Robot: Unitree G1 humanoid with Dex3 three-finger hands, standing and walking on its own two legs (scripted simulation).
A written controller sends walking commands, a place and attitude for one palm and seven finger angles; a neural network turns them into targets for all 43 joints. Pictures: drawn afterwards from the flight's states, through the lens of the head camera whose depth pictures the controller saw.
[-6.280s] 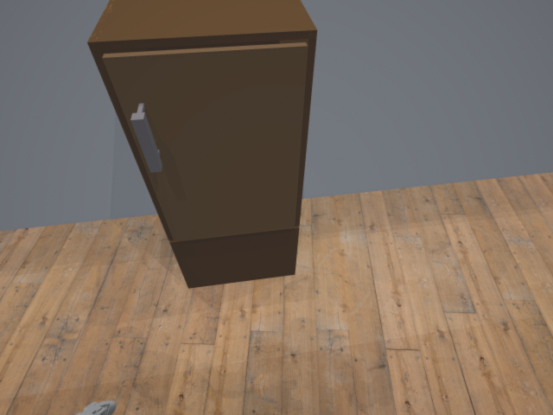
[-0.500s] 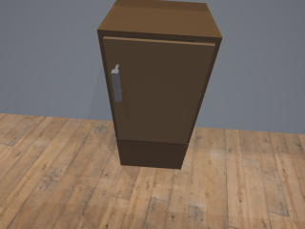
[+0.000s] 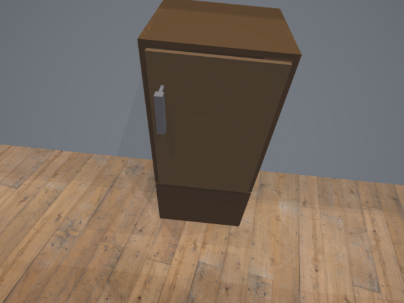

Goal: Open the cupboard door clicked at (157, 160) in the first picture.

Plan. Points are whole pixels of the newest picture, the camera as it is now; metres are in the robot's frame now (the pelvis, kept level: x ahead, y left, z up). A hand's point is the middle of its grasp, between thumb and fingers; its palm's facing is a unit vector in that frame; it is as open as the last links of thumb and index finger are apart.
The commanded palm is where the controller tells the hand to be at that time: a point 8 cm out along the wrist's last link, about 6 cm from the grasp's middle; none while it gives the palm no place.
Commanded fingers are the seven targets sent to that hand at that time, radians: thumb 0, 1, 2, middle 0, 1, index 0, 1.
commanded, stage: shuffle to correct the standing spot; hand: left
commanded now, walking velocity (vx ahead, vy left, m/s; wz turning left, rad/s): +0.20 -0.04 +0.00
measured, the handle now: (161, 109) +0.64 +0.17 +0.02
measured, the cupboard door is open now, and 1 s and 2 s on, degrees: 0 0 0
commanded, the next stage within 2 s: come to a stop and stand still in 0.34 s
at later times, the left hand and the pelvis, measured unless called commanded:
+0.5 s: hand out of the picture +0.12 +0.16 -0.17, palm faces +0.04 -0.97 -0.23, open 7.3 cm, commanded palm none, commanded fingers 0.00 0.90 0.90 -0.20 -0.30 -0.20 -0.30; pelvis +0.09 -0.03 -0.01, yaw -1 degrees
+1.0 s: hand out of the picture +0.12 +0.14 -0.18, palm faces +0.02 -0.97 -0.25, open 7.3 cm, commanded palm none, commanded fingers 0.00 0.90 0.90 -0.20 -0.30 -0.20 -0.30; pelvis +0.10 -0.04 -0.01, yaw -3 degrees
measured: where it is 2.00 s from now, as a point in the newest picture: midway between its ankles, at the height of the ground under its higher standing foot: outside the picture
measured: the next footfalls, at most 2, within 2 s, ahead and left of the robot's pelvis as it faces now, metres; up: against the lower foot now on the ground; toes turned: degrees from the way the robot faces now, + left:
right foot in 0.44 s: +0.15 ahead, -0.13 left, +0.00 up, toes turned -9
left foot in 0.72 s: +0.24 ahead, +0.08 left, +0.00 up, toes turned +5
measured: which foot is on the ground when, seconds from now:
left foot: down 0.00-0.44, up 0.46-0.70, down 0.72-1.00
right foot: down 0.00-0.16, up 0.18-0.42, down 0.44-0.74, up 0.76-0.98, down 1.00-1.00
